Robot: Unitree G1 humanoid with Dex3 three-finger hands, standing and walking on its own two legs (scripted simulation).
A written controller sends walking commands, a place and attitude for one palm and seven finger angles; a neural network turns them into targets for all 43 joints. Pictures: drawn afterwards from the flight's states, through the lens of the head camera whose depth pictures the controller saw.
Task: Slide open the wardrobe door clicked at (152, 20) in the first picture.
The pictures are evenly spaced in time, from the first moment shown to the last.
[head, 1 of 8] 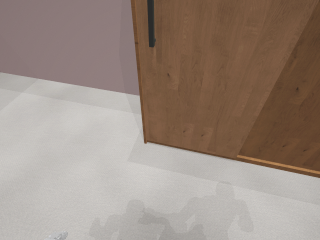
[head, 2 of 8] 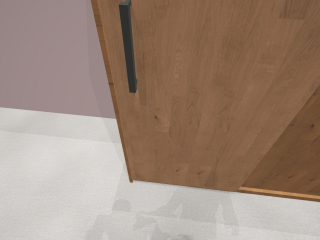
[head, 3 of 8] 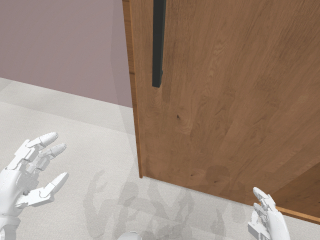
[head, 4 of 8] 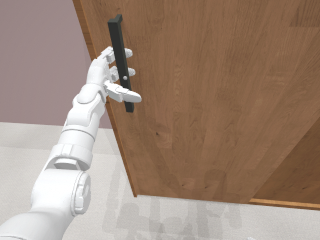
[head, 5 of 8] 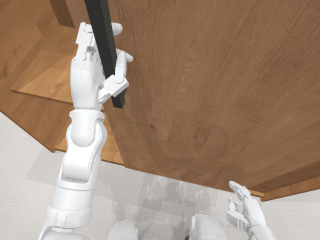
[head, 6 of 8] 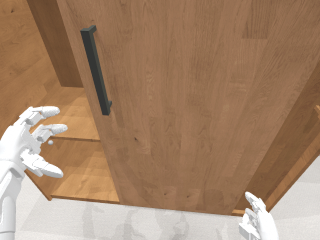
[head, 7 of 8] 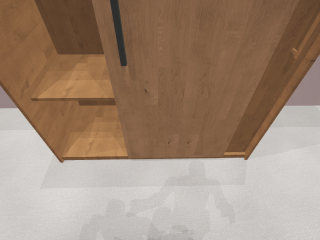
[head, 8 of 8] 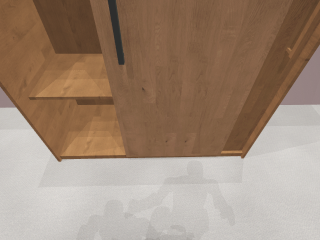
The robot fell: no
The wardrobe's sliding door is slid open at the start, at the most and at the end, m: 0.00 0.48 0.47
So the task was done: yes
